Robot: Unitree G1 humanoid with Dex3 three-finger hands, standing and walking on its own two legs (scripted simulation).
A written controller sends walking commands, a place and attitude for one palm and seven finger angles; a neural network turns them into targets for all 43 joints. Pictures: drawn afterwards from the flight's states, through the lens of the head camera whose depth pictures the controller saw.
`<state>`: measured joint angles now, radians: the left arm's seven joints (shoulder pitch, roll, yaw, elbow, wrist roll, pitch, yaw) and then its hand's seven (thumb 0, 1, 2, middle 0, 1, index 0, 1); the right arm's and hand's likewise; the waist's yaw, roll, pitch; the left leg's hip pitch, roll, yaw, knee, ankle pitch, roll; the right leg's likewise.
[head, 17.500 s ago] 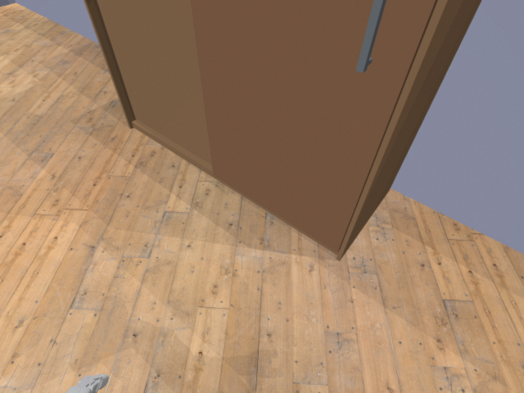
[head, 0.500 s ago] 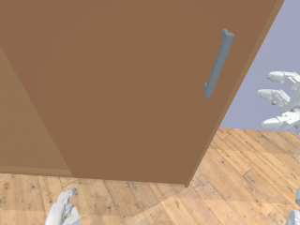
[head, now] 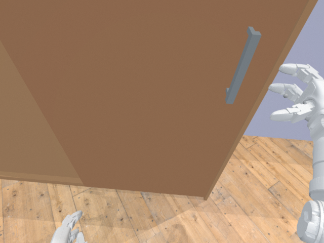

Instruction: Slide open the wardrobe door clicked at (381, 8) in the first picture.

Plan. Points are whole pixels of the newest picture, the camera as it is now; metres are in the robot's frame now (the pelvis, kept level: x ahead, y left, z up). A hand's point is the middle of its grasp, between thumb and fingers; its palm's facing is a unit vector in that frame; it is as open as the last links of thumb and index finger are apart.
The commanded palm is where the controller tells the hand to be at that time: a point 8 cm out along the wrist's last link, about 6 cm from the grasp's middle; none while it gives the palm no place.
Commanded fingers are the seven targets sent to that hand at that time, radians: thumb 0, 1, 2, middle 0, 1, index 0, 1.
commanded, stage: move the hooked fingers beside the handle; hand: right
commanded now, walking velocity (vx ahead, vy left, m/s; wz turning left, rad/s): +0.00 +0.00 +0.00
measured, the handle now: (239, 68) +0.52 -0.15 +0.20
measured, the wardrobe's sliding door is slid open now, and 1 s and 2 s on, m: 0.00 0.00 0.00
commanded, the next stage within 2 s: feel for the door with the fingertips in 1.16 s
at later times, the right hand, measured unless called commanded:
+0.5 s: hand (269, 82) +0.47 -0.22 +0.20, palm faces +0.02 +1.00 +0.01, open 13.9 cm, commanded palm +0.44 -0.27 +0.21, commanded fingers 0.00 0.50 -0.30 0.30 1.20 0.30 1.20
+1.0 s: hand (273, 84) +0.45 -0.22 +0.20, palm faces +0.02 +1.00 +0.02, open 14.0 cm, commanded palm +0.43 -0.27 +0.20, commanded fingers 0.00 0.50 -0.30 0.30 1.20 0.30 1.20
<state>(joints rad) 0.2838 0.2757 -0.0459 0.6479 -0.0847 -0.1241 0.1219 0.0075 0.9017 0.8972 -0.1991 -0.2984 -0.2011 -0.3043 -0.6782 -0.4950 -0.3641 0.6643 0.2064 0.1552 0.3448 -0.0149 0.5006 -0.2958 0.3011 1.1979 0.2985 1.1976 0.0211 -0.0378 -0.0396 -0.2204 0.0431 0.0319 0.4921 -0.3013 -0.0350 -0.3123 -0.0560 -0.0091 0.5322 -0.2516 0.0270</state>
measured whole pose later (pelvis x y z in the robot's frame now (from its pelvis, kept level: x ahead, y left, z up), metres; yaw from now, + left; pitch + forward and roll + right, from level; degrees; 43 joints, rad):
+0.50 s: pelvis +0.00 +0.00 +0.00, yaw +1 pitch +6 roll +1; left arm 0.38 0.29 -0.02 0.69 -0.07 -0.09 0.10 0.01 0.90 0.90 -0.20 -0.30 -0.20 -0.30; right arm -0.88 -0.54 -0.38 0.97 0.15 0.02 0.31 -0.01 0.50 -0.30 0.32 1.21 0.32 1.22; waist 0.07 -0.03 -0.05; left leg -0.30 0.04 0.01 0.51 -0.30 -0.04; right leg -0.39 -0.07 -0.03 0.56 -0.26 0.02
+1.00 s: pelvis +0.00 +0.00 +0.00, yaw +1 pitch +5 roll +1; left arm 0.33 0.28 -0.03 0.66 -0.07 -0.07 0.10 0.00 0.90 0.90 -0.20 -0.30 -0.20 -0.30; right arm -0.87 -0.53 -0.37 0.94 0.16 0.02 0.32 -0.02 0.50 -0.30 0.30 1.20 0.30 1.20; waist 0.06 -0.03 -0.05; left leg -0.30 0.03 0.02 0.52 -0.30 -0.04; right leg -0.40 -0.07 -0.02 0.57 -0.26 0.03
